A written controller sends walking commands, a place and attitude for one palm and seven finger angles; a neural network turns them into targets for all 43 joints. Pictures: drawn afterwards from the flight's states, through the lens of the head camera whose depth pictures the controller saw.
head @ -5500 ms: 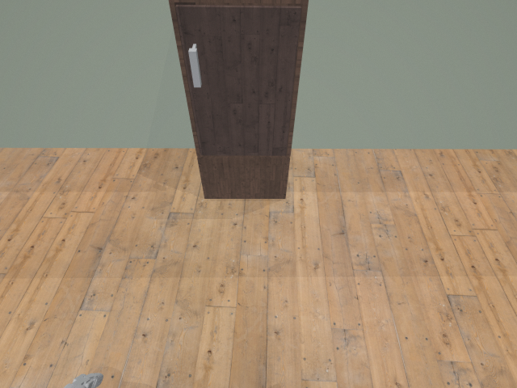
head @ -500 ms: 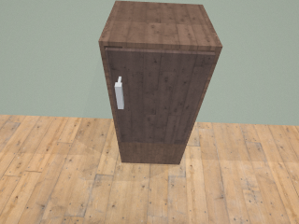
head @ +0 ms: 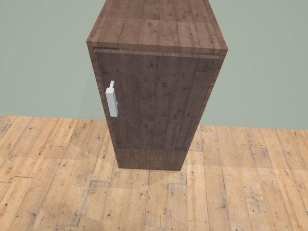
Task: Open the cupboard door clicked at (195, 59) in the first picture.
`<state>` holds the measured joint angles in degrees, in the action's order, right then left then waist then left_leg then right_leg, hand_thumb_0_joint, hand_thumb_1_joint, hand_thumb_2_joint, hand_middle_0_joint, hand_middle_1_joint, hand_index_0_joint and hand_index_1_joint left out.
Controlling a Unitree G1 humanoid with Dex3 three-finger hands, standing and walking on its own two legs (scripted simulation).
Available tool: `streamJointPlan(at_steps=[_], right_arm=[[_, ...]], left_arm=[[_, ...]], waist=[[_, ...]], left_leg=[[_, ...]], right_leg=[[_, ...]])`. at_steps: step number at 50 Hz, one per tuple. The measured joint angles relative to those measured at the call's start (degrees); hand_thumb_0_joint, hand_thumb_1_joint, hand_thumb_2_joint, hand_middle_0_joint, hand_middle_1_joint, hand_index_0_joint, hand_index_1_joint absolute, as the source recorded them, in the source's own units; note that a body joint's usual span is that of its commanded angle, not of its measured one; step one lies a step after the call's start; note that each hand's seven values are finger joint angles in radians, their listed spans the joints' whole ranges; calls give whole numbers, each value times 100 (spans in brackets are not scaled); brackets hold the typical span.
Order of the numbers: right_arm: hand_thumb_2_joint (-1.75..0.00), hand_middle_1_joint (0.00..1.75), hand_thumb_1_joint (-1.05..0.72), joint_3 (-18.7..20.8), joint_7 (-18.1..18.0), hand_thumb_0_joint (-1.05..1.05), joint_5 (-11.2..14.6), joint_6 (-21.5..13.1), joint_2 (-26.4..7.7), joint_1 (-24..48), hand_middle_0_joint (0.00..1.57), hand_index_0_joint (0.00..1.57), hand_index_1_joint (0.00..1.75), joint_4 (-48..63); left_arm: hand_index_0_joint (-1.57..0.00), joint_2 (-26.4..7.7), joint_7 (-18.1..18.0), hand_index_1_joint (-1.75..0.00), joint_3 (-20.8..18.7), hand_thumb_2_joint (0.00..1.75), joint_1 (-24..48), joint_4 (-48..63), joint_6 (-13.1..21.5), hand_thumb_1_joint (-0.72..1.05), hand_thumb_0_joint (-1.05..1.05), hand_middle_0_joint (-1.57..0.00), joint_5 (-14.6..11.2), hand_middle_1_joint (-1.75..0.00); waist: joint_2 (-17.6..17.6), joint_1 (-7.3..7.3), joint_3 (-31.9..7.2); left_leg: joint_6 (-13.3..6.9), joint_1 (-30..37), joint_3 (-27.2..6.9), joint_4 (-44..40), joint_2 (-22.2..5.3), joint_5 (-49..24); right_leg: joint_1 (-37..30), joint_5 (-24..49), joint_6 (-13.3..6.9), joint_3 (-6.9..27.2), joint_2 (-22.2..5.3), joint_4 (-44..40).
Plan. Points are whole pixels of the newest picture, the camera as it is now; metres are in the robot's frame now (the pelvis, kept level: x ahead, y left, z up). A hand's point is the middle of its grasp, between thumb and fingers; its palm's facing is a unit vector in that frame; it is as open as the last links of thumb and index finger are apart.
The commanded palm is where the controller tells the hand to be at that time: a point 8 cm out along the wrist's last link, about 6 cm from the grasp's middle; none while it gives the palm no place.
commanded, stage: come to a stop and stand still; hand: left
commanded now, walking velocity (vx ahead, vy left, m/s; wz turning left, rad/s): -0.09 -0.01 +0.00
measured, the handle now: (113, 98) +0.53 +0.19 -0.02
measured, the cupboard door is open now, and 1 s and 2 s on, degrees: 0 0 0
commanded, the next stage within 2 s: look again from close up in 0.64 s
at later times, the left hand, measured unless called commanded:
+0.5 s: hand out of the picture +0.03 +0.21 -0.16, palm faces -0.01 -0.96 -0.26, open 7.4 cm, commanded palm none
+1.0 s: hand out of the picture -0.03 +0.20 -0.17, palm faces -0.02 -0.98 -0.22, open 7.4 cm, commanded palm none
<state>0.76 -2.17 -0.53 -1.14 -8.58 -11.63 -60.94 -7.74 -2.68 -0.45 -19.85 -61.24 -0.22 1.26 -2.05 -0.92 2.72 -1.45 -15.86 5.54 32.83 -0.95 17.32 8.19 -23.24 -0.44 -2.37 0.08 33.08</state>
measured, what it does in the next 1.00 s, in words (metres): stands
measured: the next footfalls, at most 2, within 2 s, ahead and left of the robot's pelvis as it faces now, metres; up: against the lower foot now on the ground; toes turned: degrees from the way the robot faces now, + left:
none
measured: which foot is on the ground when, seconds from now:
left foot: down 0.00-1.00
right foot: down 0.00-1.00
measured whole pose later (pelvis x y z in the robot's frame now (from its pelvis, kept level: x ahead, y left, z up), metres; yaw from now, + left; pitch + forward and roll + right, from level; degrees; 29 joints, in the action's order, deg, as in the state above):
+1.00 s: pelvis -0.03 +0.01 +0.01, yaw -1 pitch +0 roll +0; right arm -0.4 -1.0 -0.7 -1.5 -11.2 -12.1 -62.6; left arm -11.4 -1.6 0.9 -16.9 -62.1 0.3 1.2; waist -1.1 -0.4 1.8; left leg -2.0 -14.9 5.6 26.9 0.0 12.3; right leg 7.0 -19.6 -0.5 -1.5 -0.4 26.4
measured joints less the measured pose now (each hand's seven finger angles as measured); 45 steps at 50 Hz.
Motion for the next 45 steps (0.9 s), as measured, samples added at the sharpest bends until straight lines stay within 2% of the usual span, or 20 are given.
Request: streamJointPlan(at_steps=[5,9,11,14,19,26,35,45], right_arm=[[-90,30,-91,21,6,1,-20,38,37,218,20,20,30,173],[-90,30,-91,44,83,1,-23,95,-10,291,20,20,30,388],[-90,30,-91,67,139,1,-42,108,-57,234,20,20,30,592],[-90,30,-91,65,158,1,-67,76,-91,74,20,20,30,748],[-90,30,-91,24,150,1,-71,150,-183,-169,20,20,30,670],[-90,30,-91,-56,192,1,-100,152,-236,-416,20,20,30,455],[-90,30,-91,-116,178,1,-68,70,-223,-544,20,20,30,112],[-90,30,-90,-117,129,1,-19,-20,-246,-255,20,20,30,-129]], left_arm=[[-20,-61,-29,-30,-38,90,294,237,19,91,0,-20,25,-30],[-20,-129,-90,-30,-44,90,390,414,70,92,1,-20,47,-30],[-20,-163,-84,-30,-22,90,347,571,120,92,1,-20,53,-30],[-20,-248,-61,-30,-11,90,386,715,125,92,1,-20,21,-30],[-20,-313,-34,-30,4,90,542,879,32,91,0,-20,0,-30],[-20,-364,58,-30,64,90,561,815,-29,91,0,-20,-8,-30],[-20,-357,114,-30,111,90,357,419,-20,91,0,-20,-15,-30],[-20,-360,110,-30,128,90,247,-6,22,91,0,-20,-13,-30]], waist=[[12,-32,-9],[233,31,-17],[345,94,-27],[329,176,-22],[416,181,-91],[325,221,-168],[187,181,-110],[111,88,-60]], left_leg=[[2,-107,57,-146,53,-132],[22,-301,-5,59,-59,-160],[20,-358,-69,185,-92,-15],[-21,-294,-37,231,17,-43],[-87,-256,-70,298,59,-57],[-118,-209,-46,-66,114,-323],[-115,-124,-10,-431,130,-515],[-78,29,7,-552,105,-509]], right_leg=[[45,-35,-60,41,-49,-265],[129,81,-73,21,60,-298],[196,67,-89,31,111,-190],[224,-60,-65,49,-5,88],[147,-63,1,10,-46,119],[162,151,14,25,-87,-127],[123,332,23,61,-90,-433],[-43,365,8,84,-59,-610]])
